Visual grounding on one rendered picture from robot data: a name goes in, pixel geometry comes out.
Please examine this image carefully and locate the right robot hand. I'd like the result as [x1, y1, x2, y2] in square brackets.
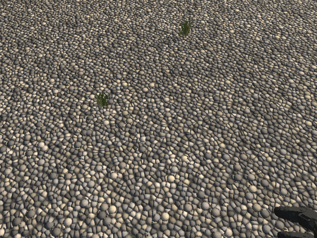
[273, 205, 317, 238]

